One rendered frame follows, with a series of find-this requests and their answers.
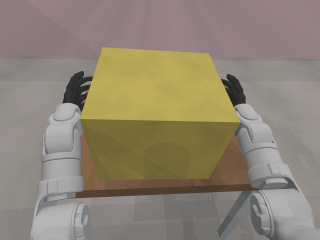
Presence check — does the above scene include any robot left upper arm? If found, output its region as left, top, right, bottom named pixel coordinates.
left=31, top=201, right=93, bottom=240

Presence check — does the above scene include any robot right hand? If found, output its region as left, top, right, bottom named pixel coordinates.
left=221, top=74, right=246, bottom=107

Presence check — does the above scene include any robot left hand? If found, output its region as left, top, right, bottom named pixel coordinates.
left=62, top=71, right=93, bottom=111

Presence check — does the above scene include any robot right upper arm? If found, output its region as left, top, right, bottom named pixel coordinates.
left=250, top=188, right=320, bottom=240

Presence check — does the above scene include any table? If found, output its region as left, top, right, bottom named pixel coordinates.
left=70, top=85, right=259, bottom=238

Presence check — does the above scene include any left robot forearm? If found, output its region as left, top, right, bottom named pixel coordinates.
left=30, top=103, right=84, bottom=240

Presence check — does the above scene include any carton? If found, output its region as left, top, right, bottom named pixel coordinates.
left=80, top=47, right=241, bottom=180

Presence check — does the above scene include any right robot forearm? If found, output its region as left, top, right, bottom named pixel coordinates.
left=234, top=103, right=315, bottom=227

